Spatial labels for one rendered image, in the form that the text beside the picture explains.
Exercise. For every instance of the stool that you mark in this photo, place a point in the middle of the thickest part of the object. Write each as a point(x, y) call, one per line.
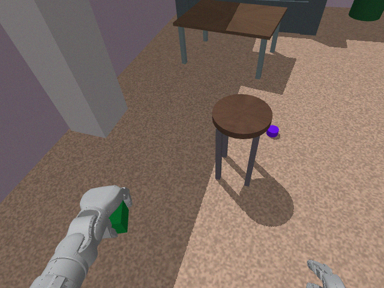
point(239, 116)

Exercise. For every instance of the left robot hand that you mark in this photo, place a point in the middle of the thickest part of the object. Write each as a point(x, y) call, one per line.
point(107, 198)

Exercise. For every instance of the right robot hand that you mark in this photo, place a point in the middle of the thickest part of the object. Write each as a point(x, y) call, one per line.
point(324, 273)

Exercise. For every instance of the sofa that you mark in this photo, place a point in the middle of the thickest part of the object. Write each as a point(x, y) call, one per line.
point(302, 16)

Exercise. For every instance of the coffee table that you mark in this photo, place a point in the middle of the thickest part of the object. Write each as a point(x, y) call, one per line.
point(249, 20)

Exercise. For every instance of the left robot arm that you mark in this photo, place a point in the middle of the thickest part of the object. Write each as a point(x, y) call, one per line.
point(74, 255)

